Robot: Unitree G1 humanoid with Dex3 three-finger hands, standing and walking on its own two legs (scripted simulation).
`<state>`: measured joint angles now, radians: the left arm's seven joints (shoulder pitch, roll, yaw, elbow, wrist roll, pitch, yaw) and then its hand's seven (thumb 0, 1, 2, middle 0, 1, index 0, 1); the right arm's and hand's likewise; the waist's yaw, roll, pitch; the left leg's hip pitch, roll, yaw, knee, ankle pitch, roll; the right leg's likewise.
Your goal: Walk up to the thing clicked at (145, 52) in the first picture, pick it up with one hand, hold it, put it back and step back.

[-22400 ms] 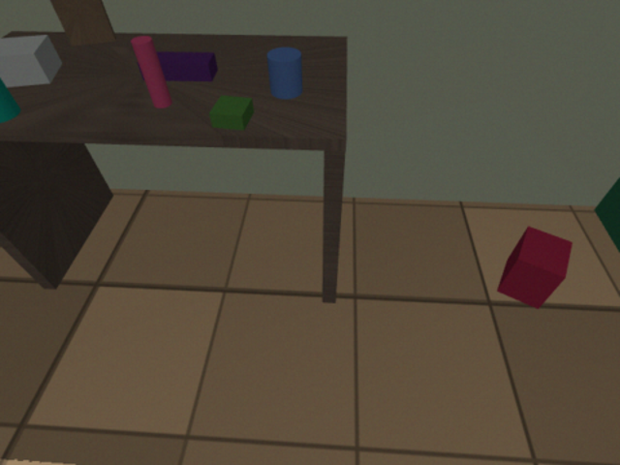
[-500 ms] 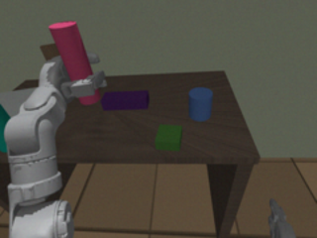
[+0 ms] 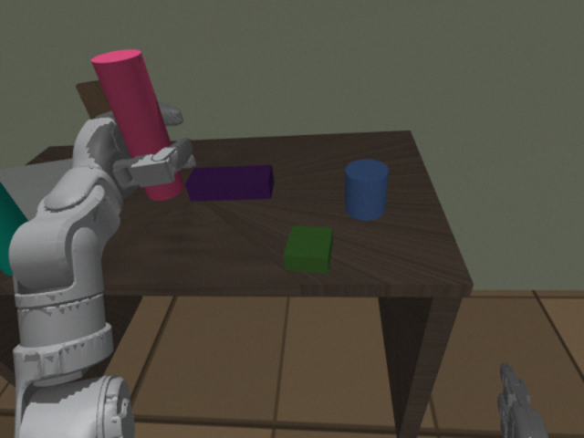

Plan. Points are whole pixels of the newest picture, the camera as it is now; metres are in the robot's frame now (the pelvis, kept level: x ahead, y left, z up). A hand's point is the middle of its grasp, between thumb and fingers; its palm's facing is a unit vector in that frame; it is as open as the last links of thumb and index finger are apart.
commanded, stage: hold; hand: left
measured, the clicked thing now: (144, 131) +0.34 +0.18 +0.32
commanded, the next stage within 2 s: crouch in 1.52 s
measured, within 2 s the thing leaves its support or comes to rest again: neither
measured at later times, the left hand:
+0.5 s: hand (165, 138) +0.35 +0.16 +0.31, palm faces +0.10 -1.00 +0.00, open 6.2 cm
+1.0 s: hand (166, 142) +0.35 +0.16 +0.30, palm faces +0.11 -0.99 -0.01, open 6.2 cm
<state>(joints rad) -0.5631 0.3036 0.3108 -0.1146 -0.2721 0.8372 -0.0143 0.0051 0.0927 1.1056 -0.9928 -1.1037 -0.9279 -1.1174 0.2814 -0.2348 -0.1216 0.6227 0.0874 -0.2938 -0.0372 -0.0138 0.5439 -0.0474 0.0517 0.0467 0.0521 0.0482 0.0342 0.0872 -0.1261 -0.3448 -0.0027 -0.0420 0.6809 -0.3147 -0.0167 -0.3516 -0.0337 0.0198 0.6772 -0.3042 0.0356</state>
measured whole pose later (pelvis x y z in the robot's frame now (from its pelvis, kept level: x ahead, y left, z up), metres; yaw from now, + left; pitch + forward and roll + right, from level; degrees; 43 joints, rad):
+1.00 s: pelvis +0.01 +0.00 +0.00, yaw +0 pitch -1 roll +0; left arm -0.60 0.31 0.31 -0.07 -0.25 0.82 -0.01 0.00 0.09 1.11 -0.99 -1.11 -0.93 -1.12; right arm 0.29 -0.22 -0.11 0.60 0.08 -0.31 -0.04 -0.01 0.54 -0.05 0.05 0.05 0.05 0.05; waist 0.03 0.09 -0.12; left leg -0.34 0.00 -0.04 0.68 -0.32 -0.02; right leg -0.35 -0.03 0.02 0.67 -0.31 0.03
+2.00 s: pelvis -0.01 +0.00 +0.00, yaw +0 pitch +0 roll +0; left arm -0.69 0.34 0.29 0.29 -0.22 0.64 -0.01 0.00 0.08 1.13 -1.00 -1.09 -0.94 -1.12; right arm 0.29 -0.22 -0.08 0.60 0.06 -0.37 -0.06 -0.01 0.57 -0.04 0.05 0.05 0.05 0.05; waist 0.00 0.05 -0.10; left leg -0.38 0.00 -0.04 0.67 -0.29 -0.02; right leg -0.39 -0.03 0.02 0.67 -0.28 0.03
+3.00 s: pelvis +0.02 +0.00 +0.00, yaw -2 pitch +7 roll -1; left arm -0.77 0.40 0.33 0.86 -0.14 0.00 -0.07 0.00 0.08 1.14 -1.00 -1.09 -0.94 -1.12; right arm 0.31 -0.21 -0.03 0.46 0.03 -0.21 -0.04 -0.01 0.55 -0.05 0.06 0.05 0.06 0.05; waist -0.07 0.02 -0.08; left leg -0.47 0.02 -0.03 0.69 -0.34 -0.01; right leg -0.47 -0.01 0.03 0.65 -0.30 0.04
